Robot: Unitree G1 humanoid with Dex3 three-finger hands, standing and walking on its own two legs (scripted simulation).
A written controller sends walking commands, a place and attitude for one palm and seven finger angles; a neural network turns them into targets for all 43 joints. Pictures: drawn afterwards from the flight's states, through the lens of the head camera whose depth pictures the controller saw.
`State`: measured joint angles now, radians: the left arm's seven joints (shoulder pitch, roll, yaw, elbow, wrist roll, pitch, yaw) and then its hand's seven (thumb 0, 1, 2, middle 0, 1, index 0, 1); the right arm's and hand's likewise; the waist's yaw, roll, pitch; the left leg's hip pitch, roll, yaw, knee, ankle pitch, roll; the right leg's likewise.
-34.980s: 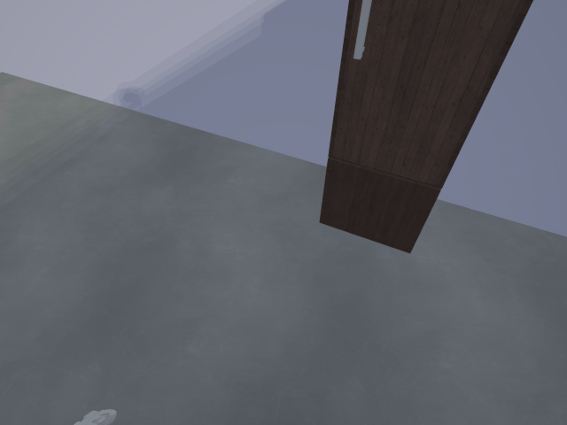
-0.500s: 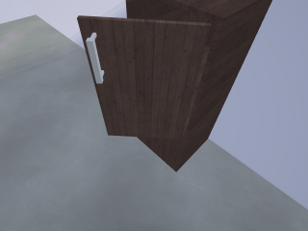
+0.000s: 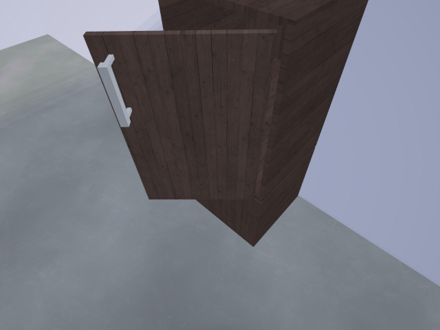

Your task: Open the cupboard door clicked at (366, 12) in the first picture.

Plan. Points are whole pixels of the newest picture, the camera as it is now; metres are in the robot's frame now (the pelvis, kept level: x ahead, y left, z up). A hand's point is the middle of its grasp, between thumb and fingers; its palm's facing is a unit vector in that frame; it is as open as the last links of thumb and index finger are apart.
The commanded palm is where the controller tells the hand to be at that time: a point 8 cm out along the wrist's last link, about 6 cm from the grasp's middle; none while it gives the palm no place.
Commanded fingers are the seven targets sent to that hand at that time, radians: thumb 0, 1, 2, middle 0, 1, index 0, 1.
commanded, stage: raise the hand with hooked fingers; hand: left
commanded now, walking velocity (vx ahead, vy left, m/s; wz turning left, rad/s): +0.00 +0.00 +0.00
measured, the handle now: (118, 92) +0.56 +0.26 +0.13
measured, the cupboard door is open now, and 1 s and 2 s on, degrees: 42 42 42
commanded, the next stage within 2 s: none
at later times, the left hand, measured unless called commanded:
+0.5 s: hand out of the picture +0.12 +0.19 -0.03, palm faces +0.12 -0.99 +0.00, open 8.7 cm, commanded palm +0.12 +0.25 -0.01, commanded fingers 0.00 0.36 0.67 -0.24 -0.64 -0.24 -0.64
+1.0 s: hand (70, 282) +0.18 +0.24 +0.06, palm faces +0.12 -0.99 -0.07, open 11.7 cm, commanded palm +0.15 +0.29 +0.06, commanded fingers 0.00 -0.22 0.42 -0.28 -1.02 -0.28 -1.02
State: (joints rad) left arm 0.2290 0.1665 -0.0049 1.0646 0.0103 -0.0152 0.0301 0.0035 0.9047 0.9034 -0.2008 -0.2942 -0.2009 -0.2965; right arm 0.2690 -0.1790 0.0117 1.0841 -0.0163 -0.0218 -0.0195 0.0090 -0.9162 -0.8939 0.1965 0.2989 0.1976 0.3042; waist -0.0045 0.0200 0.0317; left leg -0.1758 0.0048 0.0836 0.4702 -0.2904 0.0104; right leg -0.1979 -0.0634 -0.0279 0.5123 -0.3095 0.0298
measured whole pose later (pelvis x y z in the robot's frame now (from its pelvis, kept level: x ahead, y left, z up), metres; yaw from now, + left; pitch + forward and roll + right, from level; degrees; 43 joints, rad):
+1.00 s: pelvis -0.04 +0.00 -0.03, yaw +2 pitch +5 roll -1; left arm 0.26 0.30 0.33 0.04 -0.34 -0.25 -0.33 0.00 0.00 0.52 -0.26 -0.87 -0.26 -0.87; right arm 0.33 -0.27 0.03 0.62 0.04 -0.28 -0.08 0.02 -0.90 -0.89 0.20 0.30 0.20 0.30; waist 0.01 0.04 -0.06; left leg -0.54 0.04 0.02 0.83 -0.39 0.01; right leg -0.50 -0.05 -0.07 0.79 -0.38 0.02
